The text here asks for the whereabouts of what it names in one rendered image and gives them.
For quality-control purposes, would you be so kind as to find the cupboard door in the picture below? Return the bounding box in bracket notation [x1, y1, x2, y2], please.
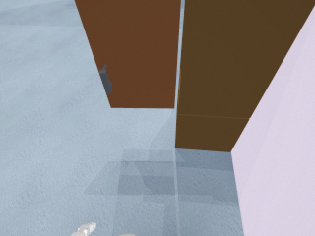
[74, 0, 181, 109]

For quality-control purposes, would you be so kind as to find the robot left hand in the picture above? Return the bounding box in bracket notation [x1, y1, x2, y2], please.
[71, 222, 96, 236]

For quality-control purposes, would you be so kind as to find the handle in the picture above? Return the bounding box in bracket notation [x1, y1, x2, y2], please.
[99, 64, 112, 93]

